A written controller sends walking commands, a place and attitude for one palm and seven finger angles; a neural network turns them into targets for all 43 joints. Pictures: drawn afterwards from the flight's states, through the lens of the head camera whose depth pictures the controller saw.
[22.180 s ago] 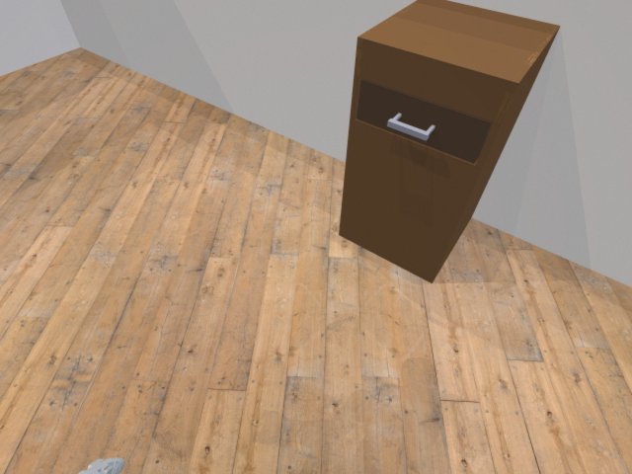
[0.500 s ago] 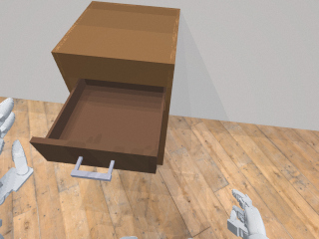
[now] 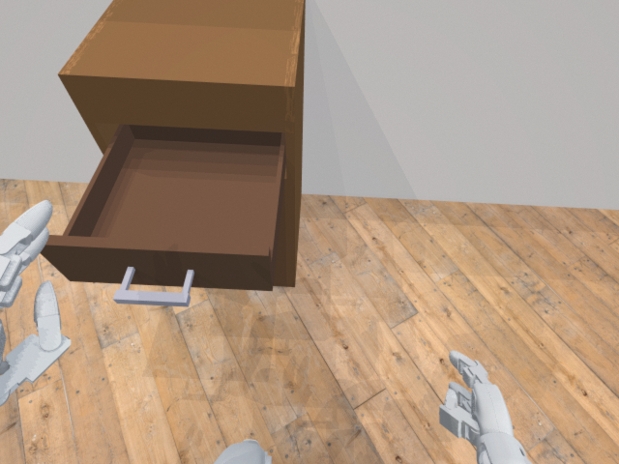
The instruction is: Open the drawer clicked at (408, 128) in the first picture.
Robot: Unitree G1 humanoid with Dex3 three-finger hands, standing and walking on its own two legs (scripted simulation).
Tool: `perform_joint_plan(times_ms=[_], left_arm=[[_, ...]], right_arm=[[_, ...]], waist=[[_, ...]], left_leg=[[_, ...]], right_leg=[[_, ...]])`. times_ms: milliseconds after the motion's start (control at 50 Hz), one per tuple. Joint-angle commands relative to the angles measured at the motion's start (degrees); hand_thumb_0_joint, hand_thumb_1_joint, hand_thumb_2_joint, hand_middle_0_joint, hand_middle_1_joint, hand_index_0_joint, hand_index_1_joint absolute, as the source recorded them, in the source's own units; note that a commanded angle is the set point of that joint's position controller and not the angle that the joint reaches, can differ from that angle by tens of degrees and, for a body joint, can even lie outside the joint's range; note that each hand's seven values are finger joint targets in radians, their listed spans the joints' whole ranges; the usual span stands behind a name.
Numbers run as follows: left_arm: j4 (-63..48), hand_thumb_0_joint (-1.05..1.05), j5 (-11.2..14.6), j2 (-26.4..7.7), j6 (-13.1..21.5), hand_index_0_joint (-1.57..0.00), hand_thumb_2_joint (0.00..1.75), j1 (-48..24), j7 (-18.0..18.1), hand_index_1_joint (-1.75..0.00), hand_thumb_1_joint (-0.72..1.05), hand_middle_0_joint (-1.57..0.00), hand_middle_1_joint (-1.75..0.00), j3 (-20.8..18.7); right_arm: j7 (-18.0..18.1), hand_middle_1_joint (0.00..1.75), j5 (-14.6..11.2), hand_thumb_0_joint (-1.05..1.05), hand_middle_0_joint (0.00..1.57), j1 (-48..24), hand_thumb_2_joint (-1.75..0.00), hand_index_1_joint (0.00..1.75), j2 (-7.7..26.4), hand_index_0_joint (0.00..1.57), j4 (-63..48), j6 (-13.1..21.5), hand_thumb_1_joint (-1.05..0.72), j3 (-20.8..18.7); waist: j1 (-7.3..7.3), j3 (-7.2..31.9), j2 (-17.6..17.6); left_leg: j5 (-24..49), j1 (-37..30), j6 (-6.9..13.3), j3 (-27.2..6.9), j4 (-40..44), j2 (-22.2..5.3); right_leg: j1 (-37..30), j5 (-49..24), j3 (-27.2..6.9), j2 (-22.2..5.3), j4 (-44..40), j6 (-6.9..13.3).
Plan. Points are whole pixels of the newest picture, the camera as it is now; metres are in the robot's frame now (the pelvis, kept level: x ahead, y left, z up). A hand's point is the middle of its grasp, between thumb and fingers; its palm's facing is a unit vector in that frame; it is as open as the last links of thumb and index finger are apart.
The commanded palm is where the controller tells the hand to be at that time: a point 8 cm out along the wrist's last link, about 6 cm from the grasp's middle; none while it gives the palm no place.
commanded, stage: step back with the hand held close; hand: left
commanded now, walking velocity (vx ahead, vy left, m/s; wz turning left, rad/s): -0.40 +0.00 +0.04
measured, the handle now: (156, 286) +0.39 +0.28 -0.13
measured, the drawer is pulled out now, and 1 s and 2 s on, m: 0.30 0.30 0.30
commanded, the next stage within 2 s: stop stepping back and stand still in 0.08 s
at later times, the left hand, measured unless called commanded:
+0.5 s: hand out of the picture +0.07 +0.21 +0.16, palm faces +0.38 -0.81 -0.44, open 7.4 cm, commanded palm +0.01 +0.25 +0.18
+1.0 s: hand out of the picture +0.06 +0.22 +0.16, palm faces +0.39 -0.80 -0.45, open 7.4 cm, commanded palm +0.00 +0.26 +0.18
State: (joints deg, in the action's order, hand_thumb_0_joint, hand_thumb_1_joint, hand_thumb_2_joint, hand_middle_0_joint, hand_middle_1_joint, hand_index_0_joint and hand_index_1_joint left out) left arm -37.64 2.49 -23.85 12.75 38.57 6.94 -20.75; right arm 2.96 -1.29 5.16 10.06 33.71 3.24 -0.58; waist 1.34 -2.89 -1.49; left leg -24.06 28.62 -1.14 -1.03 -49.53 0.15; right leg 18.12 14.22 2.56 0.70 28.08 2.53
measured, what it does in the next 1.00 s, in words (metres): walks backwards: left foot, then right foot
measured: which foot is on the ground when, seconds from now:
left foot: up 0.00-0.10, down 0.12-0.32, up 0.34-0.54, down 0.56-1.00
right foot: down 0.00-0.14, up 0.16-0.28, down 0.30-1.00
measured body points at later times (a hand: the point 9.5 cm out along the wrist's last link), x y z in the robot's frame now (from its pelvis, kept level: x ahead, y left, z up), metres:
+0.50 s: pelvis -0.11 -0.03 +0.00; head -0.10 -0.03 +0.45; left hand +0.04 +0.25 +0.18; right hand +0.05 -0.26 -0.09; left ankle -0.14 +0.09 -0.71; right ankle -0.08 -0.12 -0.74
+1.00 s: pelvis -0.12 -0.03 +0.00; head -0.10 -0.02 +0.45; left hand +0.03 +0.26 +0.18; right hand +0.07 -0.24 -0.08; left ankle -0.15 +0.09 -0.74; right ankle -0.08 -0.11 -0.74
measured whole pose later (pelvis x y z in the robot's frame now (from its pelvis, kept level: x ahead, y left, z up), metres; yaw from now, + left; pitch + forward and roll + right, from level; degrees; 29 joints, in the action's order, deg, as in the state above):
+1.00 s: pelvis -0.12 -0.03 +0.00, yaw +4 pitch -1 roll +0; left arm -32.8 1.2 -21.1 12.1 36.9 8.9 -19.0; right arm 2.9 -0.8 11.4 10.7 34.5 6.3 1.0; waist 0.8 -2.4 -0.9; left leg -16.2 8.9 0.4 0.8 -25.8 0.1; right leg 14.3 10.7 4.6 0.5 25.6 2.2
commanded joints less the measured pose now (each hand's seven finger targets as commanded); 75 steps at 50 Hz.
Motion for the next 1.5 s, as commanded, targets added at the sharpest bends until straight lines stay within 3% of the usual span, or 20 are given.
perform_joint_plan(times_ms=[0,40,80,140,200,260,280,320,380,480,520,540,580,640,720,840,900,1380,1400,1480], left_arm=[[-8.88,0.0,-0.44,-6.74,1.52,-0.2,0.9,2.08,3.01,-0.3,0.9,-0.2,-0.3,-8.32],[-10.43,0.0,-0.12,-7.23,1.38,-0.2,0.9,3.05,3.34,-0.3,0.9,-0.2,-0.3,-8.22],[-14.49,0.0,-0.17,-8.7,2.81,-0.2,0.9,0.25,3.01,-0.3,0.9,-0.2,-0.3,-7.65],[-15.75,0.0,0.63,-8.85,3.04,-0.2,0.9,2.39,2.64,-0.3,0.9,-0.2,-0.3,-8.85],[-17.88,0.0,0.28,-7.15,2.48,-0.2,0.9,1.76,3.28,-0.3,0.9,-0.2,-0.3,-7.88],[-13.13,0.0,0.16,-6.7,1.42,-0.2,0.9,1.4,3.61,-0.3,0.9,-0.2,-0.3,-7.79],[-11.57,0.0,-0.03,-7.8,1.8,-0.2,0.9,0.02,3.62,-0.3,0.9,-0.2,-0.3,-8.27],[-8.49,0.0,0.65,-7.6,0.73,-0.2,0.9,-3.01,3.51,-0.3,0.9,-0.2,-0.3,-7.45],[-4.78,0.0,0.37,-6.01,0.59,-0.2,0.9,-2.85,2.89,-0.3,0.9,-0.2,-0.3,-6.41],[-8.58,0.0,-1.62,-5.71,1.55,-0.2,0.9,-0.82,3.47,-0.3,0.9,-0.2,-0.3,-5.26],[-12.58,0.0,-1.16,-6.55,3.12,-0.2,0.9,-1.96,3.42,-0.3,0.9,-0.2,-0.3,-5.27],[-12.68,0.0,-1.34,-7.75,3.3,-0.2,0.9,-1.15,3.33,-0.3,0.9,-0.2,-0.3,-6.57],[-9.86,0.0,-1.15,-7.62,2.54,-0.2,0.9,1.08,3.27,-0.3,0.9,-0.2,-0.3,-7.87],[-6.12,0.0,-0.79,-6.41,2.62,-0.2,0.9,-0.45,3.27,-0.3,0.9,-0.2,-0.3,-7.24],[-3.5,0.0,-0.65,-6.21,3.41,-0.2,0.9,-3.7,3.04,-0.3,0.9,-0.2,-0.3,-6.07],[-7.12,0.0,-1.31,-5.94,3.41,-0.2,0.9,-2.99,3.37,-0.3,0.9,-0.2,-0.3,-5.3],[-7.94,0.0,-1.17,-6.58,3.29,-0.2,0.9,-3.03,3.39,-0.3,0.9,-0.2,-0.3,-6.01],[-7.77,0.0,0.16,-5.82,2.93,-0.2,0.9,-0.94,2.26,-0.3,0.9,-0.2,-0.3,-5.98],[41.28,0.0,-4.85,1.26,-5.13,-0.2,0.9,-11.58,-4.78,-0.3,0.9,-0.2,-0.3,18.04],[51.51,0.0,-5.09,2.82,-11.73,-0.2,0.9,-16.53,-6.3,-0.3,0.9,-0.2,-0.3,14.68]], right_arm=[[2.71,0.3,0.87,0.0,0.2,-5.57,-0.9,0.3,4.56,0.2,-9.45,0.84,-0.9,-0.87],[3.14,0.3,1.05,0.0,0.2,-2.39,-0.9,0.3,5.81,0.2,-8.14,0.56,-0.9,-1.49],[2.76,0.3,0.56,0.0,0.2,-1.65,-0.9,0.3,8.07,0.2,-8.46,1.85,-0.9,-3.64],[1.59,0.3,1.72,0.0,0.2,-1.84,-0.9,0.3,6.95,0.2,-8.9,5.01,-0.9,-3.54],[1.06,0.3,0.95,0.0,0.2,1.29,-0.9,0.3,7.48,0.2,-7.7,6.58,-0.9,-3.64],[0.62,0.3,-0.15,0.0,0.2,0.28,-0.9,0.3,8.58,0.2,-8.5,6.72,-0.9,-2.31],[0.69,0.3,-0.17,0.0,0.2,0.15,-0.9,0.3,8.16,0.2,-8.52,6.41,-0.9,-2.02],[1.01,0.3,-0.59,0.0,0.2,1.74,-0.9,0.3,7.96,0.2,-7.71,5.34,-0.9,-2.76],[1.24,0.3,0.78,0.0,0.2,0.1,-0.9,0.3,7.16,0.2,-7.02,4.25,-0.9,-1.99],[1.73,0.3,1.4,0.0,0.2,1.59,-0.9,0.3,7.47,0.2,-7.34,6.36,-0.9,-0.99],[1.89,0.3,1.76,0.0,0.2,1.8,-0.9,0.3,9.71,0.2,-8.98,7.35,-0.9,-1.81],[1.54,0.3,1.2,0.0,0.2,1.46,-0.9,0.3,10.06,0.2,-9.25,7.53,-0.9,-2.53],[1.38,0.3,0.62,0.0,0.2,1.54,-0.9,0.3,7.93,0.2,-8.21,7.14,-0.9,-1.59],[1.55,0.3,0.21,0.0,0.2,1.96,-0.9,0.3,8.8,0.2,-7.34,7.56,-0.9,-1.86],[0.81,0.3,0.07,0.0,0.2,3.29,-0.9,0.3,8.34,0.2,-6.72,6.96,-0.9,-2.43],[0.82,0.3,0.8,0.0,0.2,1.48,-0.9,0.3,8.08,0.2,-7.36,6.41,-0.9,-1.42],[0.79,0.3,0.7,0.0,0.2,1.03,-0.9,0.3,7.83,0.2,-7.9,6.34,-0.9,-1.39],[0.65,0.3,0.66,0.0,0.2,0.43,-0.9,0.3,8.08,0.2,-8.89,4.53,-0.9,-1.67],[-3.95,0.3,-0.45,0.0,0.2,-0.55,-0.9,0.3,14.66,0.2,6.9,8.36,-0.9,-4.58],[-3.47,0.3,1.81,0.0,0.2,5.99,-0.9,0.3,12.21,0.2,6.14,0.96,-0.9,-2.9]], waist=[[-0.31,10.6,-5.31],[0.26,12.09,-1.64],[-0.84,13.43,8.8],[-1.27,13.98,18.48],[-0.99,13.67,12.82],[-1.18,7.07,9.23],[-0.6,5.16,3.56],[-0.22,5.69,-11.15],[0.94,4.59,-7.52],[-0.01,5.94,-1.34],[-0.58,4.73,10.8],[-1.52,6.72,13.03],[-0.79,5.72,13.54],[-0.35,2.0,4.73],[0.43,1.6,-5.38],[-0.48,3.93,5.57],[-0.61,5.33,5.76],[-0.55,7.68,4.22],[2.87,3.06,4.03],[-0.59,6.75,-5.11]], left_leg=[[-1.81,-2.78,-0.09,-0.03,9.34,-0.9],[11.67,-9.25,0.43,1.51,27.75,-0.99],[39.11,-15.23,4.21,-6.81,29.49,-12.29],[45.36,-12.6,8.59,-11.26,30.31,-19.19],[39.63,-16.96,8.03,-5.71,26.55,-15.86],[6.5,-5.05,5.26,-3.1,25.86,-10.63],[-3.2,-3.27,3.17,-0.54,21.52,-6.41],[-2.08,-8.47,0.57,1.43,-2.11,0.76],[3.48,-7.77,0.88,0.48,-7.8,-0.46],[1.78,-16.78,4.37,4.31,28.81,-0.56],[3.73,-14.71,6.77,-4.9,37.46,-8.05],[9.9,-15.9,8.0,-8.35,33.87,-11.76],[0.06,-8.07,7.51,-8.61,35.32,-11.84],[1.1,-3.68,5.79,-4.07,29.78,-7.76],[0.46,-8.99,3.24,1.41,16.56,-0.95],[10.5,-13.65,4.31,-2.93,31.3,-5.27],[17.07,-11.91,3.77,-4.03,31.16,-6.52],[19.29,-12.7,1.82,-1.75,30.15,-3.93],[28.06,-14.94,1.19,-2.32,21.04,-4.14],[25.24,-10.37,4.92,-6.22,22.87,-6.71]], right_leg=[[-9.04,-42.74,-6.36,-15.6,-4.59,4.42],[-11.04,-35.93,-3.83,-11.25,-1.16,0.64],[-5.47,-15.53,-1.57,-5.16,5.54,-3.72],[1.35,12.56,-2.46,-2.5,19.11,-3.2],[1.13,11.2,-2.14,-1.82,15.86,-3.56],[-9.85,3.23,-0.29,-2.63,-1.42,-4.11],[-9.75,3.06,-3.39,-5.3,-8.62,-2.92],[5.74,26.22,-24.19,-19.58,-21.43,4.19],[7.24,18.85,-14.93,-17.18,-18.61,4.28],[-0.36,17.35,-10.04,-12.41,-13.54,1.69],[-4.9,7.3,-4.75,-5.21,-0.57,-1.12],[-4.13,3.04,-1.29,-3.04,5.11,-2.35],[-6.98,6.15,0.05,-2.97,5.96,-2.63],[-10.53,1.72,-3.73,-3.84,-1.69,-2.25],[-2.92,16.48,-18.74,-13.62,-17.36,1.68],[-9.09,-0.24,-6.77,-6.07,-7.42,-1.53],[-13.8,-10.45,-4.35,-4.79,-3.82,-1.96],[-16.29,-15.85,-3.26,-4.44,-5.29,-2.04],[-2.19,-16.82,-0.5,-6.63,1.84,-0.32],[-5.95,-9.17,-2.63,-5.15,3.48,0.06]])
